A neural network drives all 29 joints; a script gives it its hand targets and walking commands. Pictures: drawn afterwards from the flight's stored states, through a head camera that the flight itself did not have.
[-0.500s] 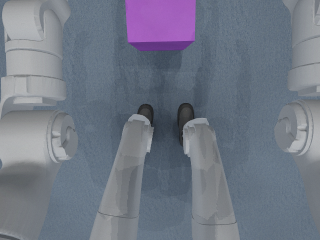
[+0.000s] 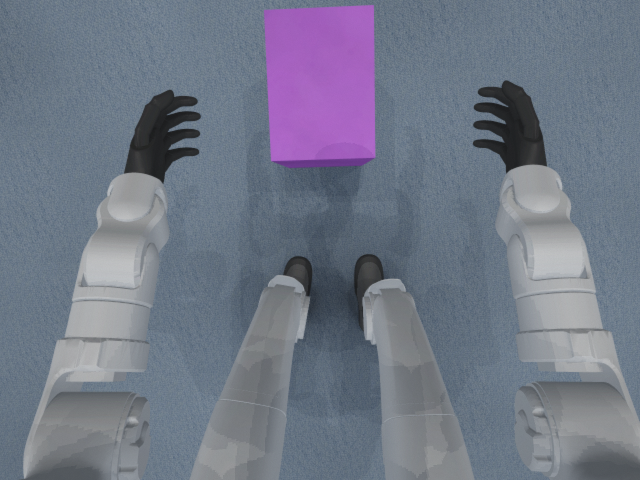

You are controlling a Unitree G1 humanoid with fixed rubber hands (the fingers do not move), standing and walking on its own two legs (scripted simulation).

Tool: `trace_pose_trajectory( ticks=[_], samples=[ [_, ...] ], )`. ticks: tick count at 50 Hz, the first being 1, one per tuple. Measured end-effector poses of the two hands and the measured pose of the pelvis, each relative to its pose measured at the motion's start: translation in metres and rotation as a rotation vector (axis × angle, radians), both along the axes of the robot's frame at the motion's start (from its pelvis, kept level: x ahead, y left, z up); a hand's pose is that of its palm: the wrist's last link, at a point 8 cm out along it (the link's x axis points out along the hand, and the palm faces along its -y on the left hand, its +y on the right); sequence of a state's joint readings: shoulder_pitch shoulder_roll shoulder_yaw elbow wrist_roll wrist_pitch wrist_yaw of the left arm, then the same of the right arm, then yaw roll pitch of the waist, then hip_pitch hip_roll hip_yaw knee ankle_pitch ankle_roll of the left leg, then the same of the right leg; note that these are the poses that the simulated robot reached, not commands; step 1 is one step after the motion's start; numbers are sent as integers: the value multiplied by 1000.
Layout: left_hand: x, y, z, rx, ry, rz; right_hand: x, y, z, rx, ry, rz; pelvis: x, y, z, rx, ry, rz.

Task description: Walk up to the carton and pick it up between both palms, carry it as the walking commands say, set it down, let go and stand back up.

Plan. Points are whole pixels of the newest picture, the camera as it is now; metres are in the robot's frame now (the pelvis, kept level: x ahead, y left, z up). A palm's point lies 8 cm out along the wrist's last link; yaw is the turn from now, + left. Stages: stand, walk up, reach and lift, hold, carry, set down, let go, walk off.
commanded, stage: let go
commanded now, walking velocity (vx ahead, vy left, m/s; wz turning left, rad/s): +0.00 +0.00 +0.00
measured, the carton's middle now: (322, 103) +0.55 +0.05 -0.55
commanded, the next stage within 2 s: stand in 1.06 s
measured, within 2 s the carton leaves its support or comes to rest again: neither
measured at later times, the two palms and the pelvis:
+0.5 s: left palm (78, 345) +0.25 +0.21 -0.01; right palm out of the picture +0.27 -0.23 -0.02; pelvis +0.06 -0.01 +0.06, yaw +0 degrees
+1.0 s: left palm (78, 375) +0.23 +0.21 -0.01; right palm out of the picture +0.24 -0.23 +0.00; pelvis +0.08 -0.02 +0.07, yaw +2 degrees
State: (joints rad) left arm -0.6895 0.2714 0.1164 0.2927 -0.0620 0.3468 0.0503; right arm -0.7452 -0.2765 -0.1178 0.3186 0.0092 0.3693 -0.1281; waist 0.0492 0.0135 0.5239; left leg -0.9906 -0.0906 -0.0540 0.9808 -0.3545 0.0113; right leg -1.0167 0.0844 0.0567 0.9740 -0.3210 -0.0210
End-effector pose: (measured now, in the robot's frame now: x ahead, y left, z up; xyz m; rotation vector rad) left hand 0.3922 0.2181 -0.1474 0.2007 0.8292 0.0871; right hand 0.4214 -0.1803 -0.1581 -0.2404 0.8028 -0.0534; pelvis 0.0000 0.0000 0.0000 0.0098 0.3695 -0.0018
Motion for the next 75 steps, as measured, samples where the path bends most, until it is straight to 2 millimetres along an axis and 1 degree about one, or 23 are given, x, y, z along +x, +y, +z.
trace_pose_trajectory(
  ticks=[4,8,10,14,18,20,22,27,31,34,37,39,43,47,52,55,59,63,66,70,75],
  samples=[
    [-19,6,27,11,21,-18,-24,-14,22,8,22,-24,9,2,12,1,-46,-9],
    [-32,5,56,-4,-12,-26,-40,-22,57,27,-30,-34,18,1,21,6,-54,-16],
    [-41,3,70,-14,-24,-23,-49,-25,73,29,-43,-31,25,1,25,6,-21,-17],
    [-64,1,101,-33,-52,16,-75,-33,96,35,-17,-44,39,0,37,3,-15,-8],
    [-89,2,123,-30,-62,30,-98,-38,119,47,-34,-36,47,-3,48,1,-82,-3],
    [-105,1,130,-33,-53,28,-109,-40,129,57,-48,-35,51,-4,53,2,-129,-3],
    [-121,-1,133,-42,-34,26,-124,-43,133,63,-39,-38,54,-6,57,4,-177,-2],
    [-158,-5,136,-48,6,29,-165,-52,136,56,22,-43,60,-11,64,8,-292,5],
    [-179,-3,138,-48,21,50,-188,-56,141,54,39,-24,64,-14,67,7,-363,7],
    [-187,-1,140,-43,31,55,-199,-61,142,54,56,-26,66,-17,68,6,-400,16],
    [-188,-2,142,-45,34,38,-203,-64,144,59,54,-38,67,-19,69,7,-435,23],
    [-185,-3,142,-43,33,30,-202,-64,148,60,40,-32,68,-19,69,6,-451,24],
    [-176,-6,144,-49,14,20,-192,-61,154,68,13,-12,70,-20,68,6,-473,27],
    [-168,-9,143,-60,2,19,-182,-54,155,70,14,4,76,-20,68,5,-485,33],
    [-167,-5,139,-54,32,42,-174,-50,157,62,7,-3,85,-18,67,3,-482,34],
    [-169,4,133,-37,38,83,-173,-53,152,31,17,-10,92,-15,67,0,-443,35],
    [-178,26,124,17,60,125,-175,-72,146,-43,44,-38,104,-10,66,-10,-408,37],
    [-189,50,120,57,63,169,-179,-91,147,-99,38,-83,112,-6,66,-10,-402,39],
    [-197,63,118,78,67,193,-184,-101,150,-127,30,-112,115,-2,66,-11,-405,38],
    [-206,72,116,91,84,203,-193,-105,151,-144,24,-139,113,3,66,-10,-409,31],
    [-216,73,115,92,117,182,-209,-101,147,-131,46,-155,105,7,68,-6,-413,19]
  ],
)
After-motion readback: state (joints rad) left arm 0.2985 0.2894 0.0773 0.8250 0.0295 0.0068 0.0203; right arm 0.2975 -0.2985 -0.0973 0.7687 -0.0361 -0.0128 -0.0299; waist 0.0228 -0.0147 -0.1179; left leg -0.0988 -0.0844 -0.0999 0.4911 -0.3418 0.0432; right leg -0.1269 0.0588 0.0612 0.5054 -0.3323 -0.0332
